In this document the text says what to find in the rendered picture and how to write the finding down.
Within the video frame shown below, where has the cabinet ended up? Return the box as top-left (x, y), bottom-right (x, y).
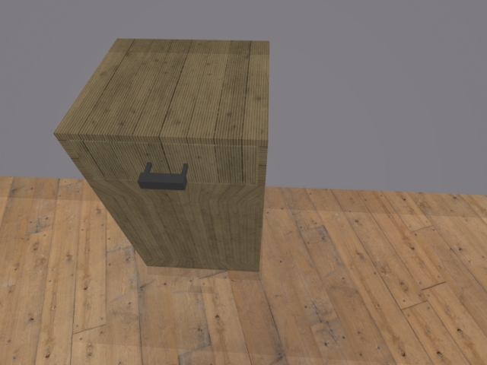
top-left (53, 39), bottom-right (269, 272)

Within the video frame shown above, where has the handle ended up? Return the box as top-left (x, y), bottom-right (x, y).
top-left (138, 162), bottom-right (188, 190)

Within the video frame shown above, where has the drawer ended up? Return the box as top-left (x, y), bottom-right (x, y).
top-left (69, 140), bottom-right (257, 185)

